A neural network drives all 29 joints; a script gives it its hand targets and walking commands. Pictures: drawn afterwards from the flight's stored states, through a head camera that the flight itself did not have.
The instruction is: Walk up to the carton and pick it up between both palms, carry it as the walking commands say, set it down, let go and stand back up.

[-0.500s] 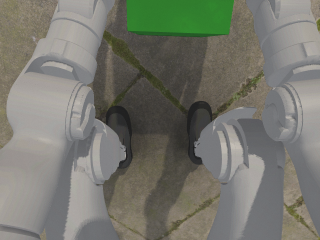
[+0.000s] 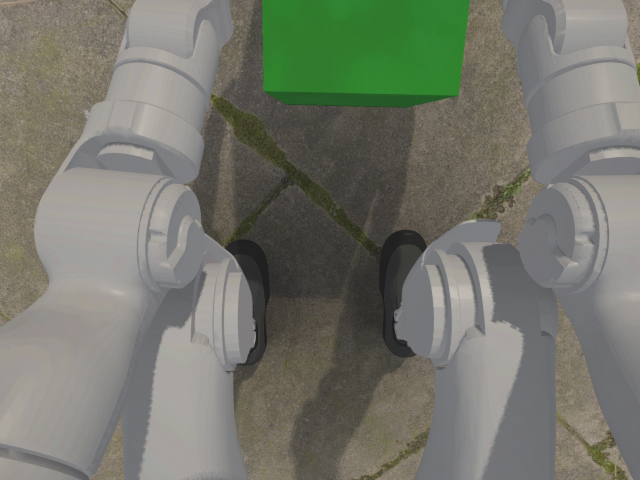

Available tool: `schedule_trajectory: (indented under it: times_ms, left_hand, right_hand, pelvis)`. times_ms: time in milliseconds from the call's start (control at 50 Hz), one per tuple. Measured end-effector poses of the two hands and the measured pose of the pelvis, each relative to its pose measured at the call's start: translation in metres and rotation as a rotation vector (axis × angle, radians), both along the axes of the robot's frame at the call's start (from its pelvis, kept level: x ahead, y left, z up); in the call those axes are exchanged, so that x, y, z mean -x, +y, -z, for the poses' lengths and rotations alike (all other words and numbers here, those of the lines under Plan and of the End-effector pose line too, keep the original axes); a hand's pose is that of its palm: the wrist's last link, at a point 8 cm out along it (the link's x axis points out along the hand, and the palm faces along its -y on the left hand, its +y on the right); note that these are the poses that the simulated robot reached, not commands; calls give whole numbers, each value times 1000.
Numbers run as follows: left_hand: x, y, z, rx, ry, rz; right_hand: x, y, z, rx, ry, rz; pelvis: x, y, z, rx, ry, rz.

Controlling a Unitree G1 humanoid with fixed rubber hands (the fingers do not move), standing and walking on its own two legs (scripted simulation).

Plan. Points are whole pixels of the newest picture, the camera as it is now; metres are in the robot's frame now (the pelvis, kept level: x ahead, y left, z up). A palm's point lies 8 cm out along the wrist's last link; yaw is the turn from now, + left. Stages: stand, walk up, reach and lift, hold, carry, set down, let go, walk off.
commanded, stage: reach and lift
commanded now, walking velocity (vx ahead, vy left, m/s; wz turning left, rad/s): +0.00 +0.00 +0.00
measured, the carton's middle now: out of the picture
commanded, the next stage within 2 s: none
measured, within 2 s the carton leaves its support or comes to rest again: leaves its support in 0.26 s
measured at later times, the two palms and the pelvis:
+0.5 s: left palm out of the picture +0.55 +0.09 -0.13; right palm out of the picture +0.54 -0.17 -0.13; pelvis +0.00 +0.00 +0.02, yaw -1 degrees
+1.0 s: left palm out of the picture +0.55 +0.08 -0.07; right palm out of the picture +0.54 -0.17 -0.07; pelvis +0.00 +0.00 +0.06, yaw -1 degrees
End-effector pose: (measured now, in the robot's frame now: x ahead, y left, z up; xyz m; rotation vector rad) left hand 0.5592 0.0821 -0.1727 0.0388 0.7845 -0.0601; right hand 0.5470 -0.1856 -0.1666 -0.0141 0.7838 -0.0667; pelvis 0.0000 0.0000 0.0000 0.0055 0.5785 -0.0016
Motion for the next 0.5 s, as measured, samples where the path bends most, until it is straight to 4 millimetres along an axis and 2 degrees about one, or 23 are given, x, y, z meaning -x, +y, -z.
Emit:
schedule_trajectory:
  times_ms: [260,500]
  left_hand:
    - [3,0,-5,-21,10,-28]
    - [8,4,-40,-34,-38,-90]
  right_hand:
    - [4,4,-4,12,15,4]
    - [7,14,-38,8,-40,60]
  pelvis:
    - [-2,0,-6,-3,38,3]
    - [4,4,-18,-11,52,20]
